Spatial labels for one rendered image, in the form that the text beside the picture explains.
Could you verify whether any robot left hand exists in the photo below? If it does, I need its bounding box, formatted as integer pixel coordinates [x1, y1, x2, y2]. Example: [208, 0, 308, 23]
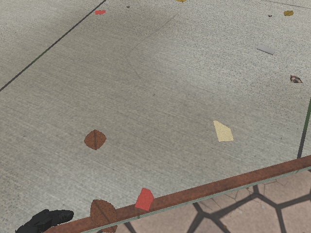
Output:
[15, 209, 74, 233]

